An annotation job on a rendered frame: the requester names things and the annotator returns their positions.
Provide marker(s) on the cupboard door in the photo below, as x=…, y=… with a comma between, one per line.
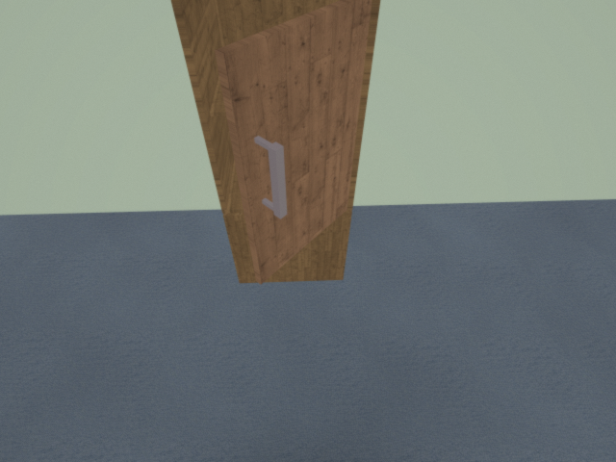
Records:
x=299, y=84

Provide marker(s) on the handle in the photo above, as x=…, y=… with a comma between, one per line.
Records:
x=277, y=177

